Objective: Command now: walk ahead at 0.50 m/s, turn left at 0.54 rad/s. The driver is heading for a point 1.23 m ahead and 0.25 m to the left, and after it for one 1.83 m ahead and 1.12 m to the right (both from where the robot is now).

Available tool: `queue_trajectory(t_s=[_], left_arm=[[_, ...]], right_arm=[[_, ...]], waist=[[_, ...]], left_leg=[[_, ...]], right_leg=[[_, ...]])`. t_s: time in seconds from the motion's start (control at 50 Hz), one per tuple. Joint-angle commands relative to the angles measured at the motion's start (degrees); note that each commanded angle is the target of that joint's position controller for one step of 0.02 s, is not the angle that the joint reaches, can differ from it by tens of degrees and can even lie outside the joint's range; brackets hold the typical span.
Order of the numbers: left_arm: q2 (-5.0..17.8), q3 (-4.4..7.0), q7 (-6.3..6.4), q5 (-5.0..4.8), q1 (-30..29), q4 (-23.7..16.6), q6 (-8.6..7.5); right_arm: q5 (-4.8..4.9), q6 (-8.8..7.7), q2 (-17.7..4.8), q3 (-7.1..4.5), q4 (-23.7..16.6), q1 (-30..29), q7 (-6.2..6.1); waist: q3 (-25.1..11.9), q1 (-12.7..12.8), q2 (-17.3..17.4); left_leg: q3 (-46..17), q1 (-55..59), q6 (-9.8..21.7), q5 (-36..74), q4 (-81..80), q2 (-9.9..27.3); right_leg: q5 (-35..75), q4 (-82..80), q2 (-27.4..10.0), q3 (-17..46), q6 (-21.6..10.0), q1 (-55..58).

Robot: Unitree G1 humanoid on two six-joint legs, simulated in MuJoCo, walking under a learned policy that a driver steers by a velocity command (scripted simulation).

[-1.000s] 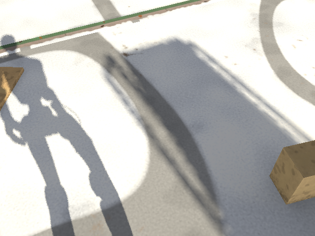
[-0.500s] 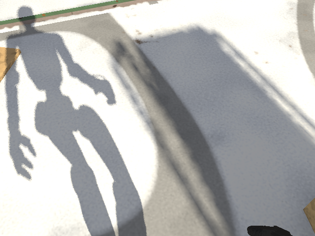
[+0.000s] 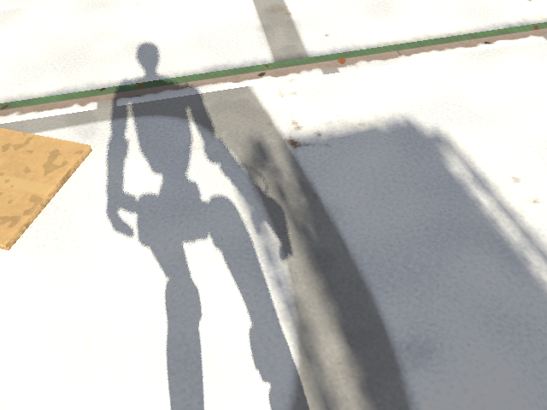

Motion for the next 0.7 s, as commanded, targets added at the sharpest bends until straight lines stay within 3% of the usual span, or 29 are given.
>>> queue_trajectory(t_s=[0.02,0.06,0.1,0.12,0.16,0.18,0.26,0.32,0.36,0.38,0.4,0.42,0.44,0.46,0.48,0.5,0.52,0.54,0.58,0.62,0.66,0.7], left_arm=[[5.25,1.17,0.29,0.56,0.98,-0.66,-1.30],[7.54,1.84,0.56,0.35,2.47,0.92,-1.03],[7.58,1.70,1.09,0.28,4.43,2.15,-0.67],[7.37,1.69,1.39,0.12,5.13,2.77,-0.57],[7.00,1.64,1.83,0.74,6.34,3.84,-0.62],[7.04,1.68,1.86,0.23,6.87,4.17,-0.65],[8.64,1.82,1.93,-0.24,10.73,6.33,0.41],[11.19,2.45,2.11,-0.79,9.53,6.09,0.90],[13.78,3.10,2.19,-1.77,8.75,5.94,1.39],[14.85,3.38,2.27,-1.93,8.23,5.80,1.60],[14.82,3.25,2.19,-2.07,7.11,5.28,1.66],[13.64,2.77,1.86,-0.91,6.52,3.70,1.11],[4.29,-0.16,0.29,0.75,11.72,0.16,-1.11],[9.46,0.90,-0.71,-2.04,4.07,-1.68,-3.98],[11.38,1.56,-0.77,-3.61,-1.80,-3.42,-4.78],[10.77,1.49,-0.16,-2.83,-1.88,-2.98,-4.59],[10.81,1.95,0.42,-1.58,-1.05,-2.36,-3.87],[10.93,2.43,0.38,-1.46,1.37,-1.87,-2.69],[9.37,2.46,0.31,-0.61,1.56,-2.88,-1.02],[7.66,1.89,0.64,0.27,-3.28,-4.92,-0.43],[6.13,1.15,0.33,0.46,-7.98,-6.50,-0.58],[5.44,0.62,-0.15,-0.01,-12.02,-7.41,-0.89]], right_arm=[[-0.38,0.68,-2.11,-1.04,-4.01,-0.96,0.35],[0.12,1.08,-1.68,-1.24,-5.24,-2.28,-0.01],[-0.40,1.21,-1.47,-1.24,-6.51,-4.57,0.20],[-0.28,1.04,-1.07,-1.07,-7.28,-6.29,0.55],[-0.17,1.16,-0.95,-0.76,-7.83,-8.47,1.09],[0.10,1.27,-0.77,-0.53,-9.01,-10.20,1.46],[-0.06,1.50,1.09,0.44,-12.96,-18.19,3.02],[-0.27,1.40,-0.18,0.17,-14.80,-21.64,4.17],[-0.47,1.45,-1.11,-0.44,-15.35,-19.08,4.55],[-0.36,1.45,-2.79,-1.39,-14.25,-13.88,4.79],[-0.14,1.47,-6.21,-3.32,-11.27,-3.68,4.58],[0.26,2.01,-11.54,-5.45,-8.47,6.41,3.14],[0.30,1.37,-17.70,-5.60,-9.18,3.71,2.71],[-1.04,0.91,-13.26,-4.32,-9.58,8.60,2.44],[-1.44,0.20,-9.46,-3.25,-8.28,6.07,2.46],[-0.85,-0.42,-6.84,-2.32,-8.88,1.16,2.51],[-0.66,-0.72,-4.91,-1.53,-9.99,-3.99,2.50],[-1.08,-1.07,-3.01,-0.81,-10.98,-6.69,2.39],[-0.98,-1.63,-4.03,-0.83,-10.39,-6.06,2.23],[-0.77,-1.83,-5.93,-1.17,-8.66,-3.00,1.68],[-0.44,-1.73,-5.80,-1.06,-7.45,-1.04,1.14],[-0.67,-1.89,-5.97,-0.93,-6.42,0.87,1.07]], waist=[[2.17,0.38,-8.49],[2.18,0.32,-7.39],[2.45,0.83,-6.96],[3.19,1.14,-7.31],[4.28,1.66,-6.91],[4.85,2.36,-5.22],[8.91,5.01,-5.61],[10.55,5.05,-7.94],[7.96,1.96,-9.21],[4.84,-1.38,-9.94],[-0.86,-6.77,-8.73],[-6.96,-10.64,-2.36],[-13.77,-2.16,12.11],[-18.85,-7.43,7.00],[-9.28,-7.32,4.38],[-4.86,-4.63,0.13],[-1.87,-1.74,-1.35],[-0.71,0.60,-0.70],[0.31,1.68,-0.83],[2.40,0.92,-1.18],[3.80,-0.54,0.10],[4.51,-2.42,1.57]], left_leg=[[-2.53,-12.48,-0.72,7.99,-0.68,4.29],[-3.38,-13.70,-1.03,10.97,-3.16,4.00],[-3.48,-14.94,-1.89,13.84,-7.69,4.36],[-3.22,-15.44,-2.14,15.11,-10.07,4.28],[-2.29,-14.96,-2.08,17.66,-14.44,4.75],[-0.77,-13.56,-1.67,18.98,-17.37,4.64],[4.11,-12.01,-0.75,17.25,-24.75,4.65],[8.06,-7.74,0.45,11.05,-28.93,4.06],[12.29,1.47,2.76,2.92,-30.41,0.43],[13.76,9.09,4.35,1.30,-31.75,-2.01],[13.68,23.57,6.70,6.45,-36.32,-4.44],[1.10,43.68,10.27,7.40,-37.66,2.33],[-32.46,60.44,21.28,0.65,-44.05,17.76],[-42.48,61.90,22.55,-4.63,-53.27,20.73],[-32.34,56.60,18.70,1.82,-53.24,18.36],[-23.96,47.23,15.83,7.02,-52.96,15.69],[-17.78,37.62,13.67,13.00,-53.51,12.85],[-14.11,32.24,12.80,17.03,-54.69,11.14],[-11.19,27.00,13.14,23.73,-55.96,10.22],[-7.83,23.70,12.72,26.40,-57.65,9.40],[-4.13,22.52,10.66,26.82,-57.68,6.68],[-2.23,21.10,8.49,23.30,-57.23,5.11]], right_leg=[[3.93,-17.23,-13.58,12.33,-5.22,10.90],[11.28,-17.50,-13.90,8.74,-5.74,12.68],[12.35,-18.11,-14.99,6.25,-6.25,14.56],[12.19,-18.34,-15.04,4.87,-6.20,15.42],[11.96,-18.55,-15.02,1.94,-5.65,16.58],[11.02,-18.63,-14.64,0.09,-5.15,16.45],[13.11,-18.26,-16.49,-3.74,-5.35,19.55],[19.54,-15.70,-16.99,-7.11,-4.34,21.59],[41.08,-8.04,-17.27,-9.20,-3.79,21.72],[52.20,-0.24,-17.11,-10.05,-3.47,21.44],[54.47,11.98,-15.20,-11.33,-2.07,17.43],[34.77,30.94,-12.61,-11.14,0.72,0.84],[-21.13,50.61,-0.77,-3.19,3.34,-22.89],[-20.96,56.40,0.30,8.08,2.11,-29.58],[-15.11,54.88,-2.39,7.43,0.36,-35.02],[-10.27,49.57,-5.05,7.47,-0.34,-32.08],[-6.72,44.35,-6.87,7.41,0.19,-26.26],[-4.46,40.61,-8.37,7.96,0.57,-21.96],[-1.81,36.23,-8.03,6.19,2.14,-19.31],[3.74,29.27,-7.04,4.74,3.43,-19.72],[12.71,18.15,-5.36,3.67,3.11,-17.84],[22.00,8.92,-3.27,2.50,1.89,-13.77]])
